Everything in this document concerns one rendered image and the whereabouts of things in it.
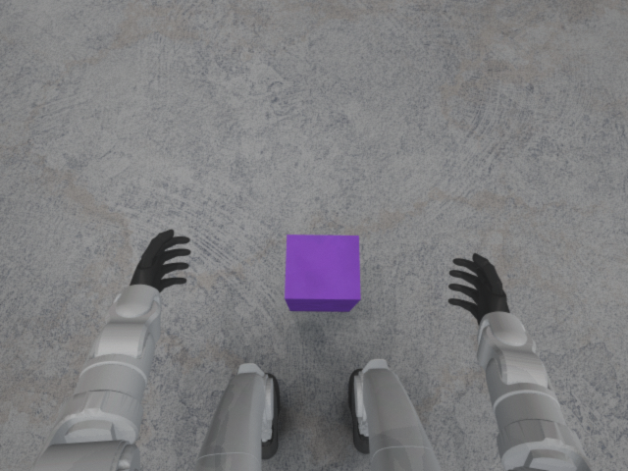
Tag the left robot forearm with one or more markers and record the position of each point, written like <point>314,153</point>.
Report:
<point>106,404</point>

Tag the left robot upper arm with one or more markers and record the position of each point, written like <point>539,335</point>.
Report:
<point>117,455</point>

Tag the robot right thigh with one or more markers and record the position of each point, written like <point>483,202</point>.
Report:
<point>397,440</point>

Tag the left robot hand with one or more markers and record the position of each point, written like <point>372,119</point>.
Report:
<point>150,269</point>

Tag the right robot forearm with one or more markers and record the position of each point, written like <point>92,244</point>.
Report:
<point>532,429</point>

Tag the carton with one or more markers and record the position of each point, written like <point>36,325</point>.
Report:
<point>322,273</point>

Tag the left robot shin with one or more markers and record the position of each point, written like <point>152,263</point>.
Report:
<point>253,368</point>

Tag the right robot hand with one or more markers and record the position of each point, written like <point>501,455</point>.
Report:
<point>488,295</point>

